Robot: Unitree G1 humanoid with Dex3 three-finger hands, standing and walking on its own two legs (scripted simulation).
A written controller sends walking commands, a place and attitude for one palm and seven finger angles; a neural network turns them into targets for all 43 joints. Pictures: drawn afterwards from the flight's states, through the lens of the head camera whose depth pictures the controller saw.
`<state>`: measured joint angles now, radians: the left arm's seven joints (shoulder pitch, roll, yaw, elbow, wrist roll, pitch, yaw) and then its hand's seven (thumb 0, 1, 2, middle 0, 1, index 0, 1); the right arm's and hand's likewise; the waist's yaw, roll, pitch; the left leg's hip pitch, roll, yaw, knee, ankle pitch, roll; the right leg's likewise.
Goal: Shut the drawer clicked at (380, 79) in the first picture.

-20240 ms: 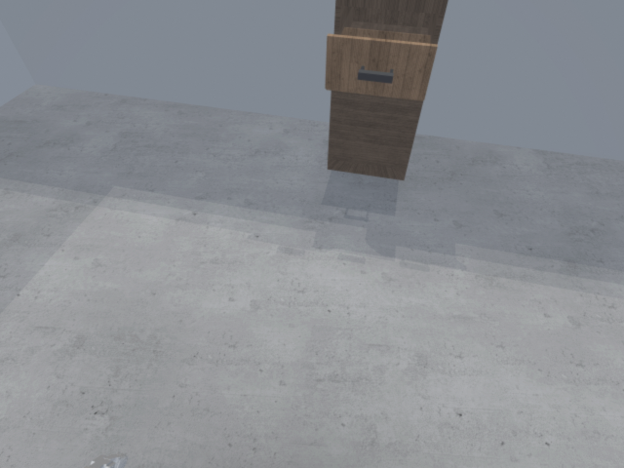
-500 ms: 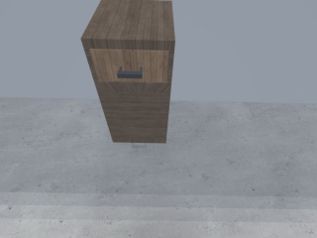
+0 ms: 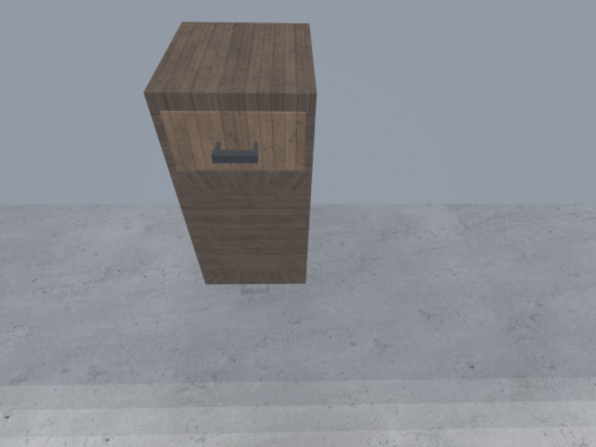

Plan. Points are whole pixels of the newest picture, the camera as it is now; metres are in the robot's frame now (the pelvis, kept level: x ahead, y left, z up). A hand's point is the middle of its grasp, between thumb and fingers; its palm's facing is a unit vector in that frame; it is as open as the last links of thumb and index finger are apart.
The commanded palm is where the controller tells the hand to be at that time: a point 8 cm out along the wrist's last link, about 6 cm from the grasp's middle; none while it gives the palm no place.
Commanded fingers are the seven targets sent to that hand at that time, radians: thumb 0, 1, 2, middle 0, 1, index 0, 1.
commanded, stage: let the arm hang, fingers relaxed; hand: left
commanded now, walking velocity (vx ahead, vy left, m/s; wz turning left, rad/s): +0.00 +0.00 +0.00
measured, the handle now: (236, 151) +0.80 +0.20 -0.09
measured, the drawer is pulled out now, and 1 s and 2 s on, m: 0.00 0.00 0.00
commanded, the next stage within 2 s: look to check the result in 0.06 s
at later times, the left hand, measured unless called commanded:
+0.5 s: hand out of the picture -0.02 +0.15 -0.17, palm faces +0.06 -0.98 -0.17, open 7.4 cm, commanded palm none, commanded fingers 0.00 0.90 0.90 -0.20 -0.30 -0.20 -0.30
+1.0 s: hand out of the picture +0.01 +0.15 -0.17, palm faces +0.05 -0.98 -0.19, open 7.4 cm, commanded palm none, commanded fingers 0.00 0.90 0.90 -0.20 -0.30 -0.20 -0.30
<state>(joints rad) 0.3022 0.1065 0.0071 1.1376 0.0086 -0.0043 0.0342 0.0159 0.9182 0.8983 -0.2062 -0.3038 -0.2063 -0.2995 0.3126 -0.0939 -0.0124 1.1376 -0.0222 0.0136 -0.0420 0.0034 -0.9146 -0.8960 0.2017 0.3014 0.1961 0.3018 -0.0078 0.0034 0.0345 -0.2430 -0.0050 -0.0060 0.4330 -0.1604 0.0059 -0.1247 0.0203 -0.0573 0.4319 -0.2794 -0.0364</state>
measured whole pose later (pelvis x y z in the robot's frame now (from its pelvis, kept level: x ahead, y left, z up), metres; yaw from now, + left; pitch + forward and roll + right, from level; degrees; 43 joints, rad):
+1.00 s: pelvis +0.02 -0.02 +0.00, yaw +0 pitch -2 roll +0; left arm 0.28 0.13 0.01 1.14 0.01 -0.01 0.03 0.01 0.91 0.90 -0.20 -0.30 -0.20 -0.29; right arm 0.26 -0.14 -0.01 1.14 -0.02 0.01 -0.05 0.00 -0.91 -0.90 0.20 0.30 0.20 0.30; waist 0.00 0.01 0.06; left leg -0.20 0.01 -0.02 0.41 -0.18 -0.02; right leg -0.07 0.04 -0.07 0.39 -0.29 -0.06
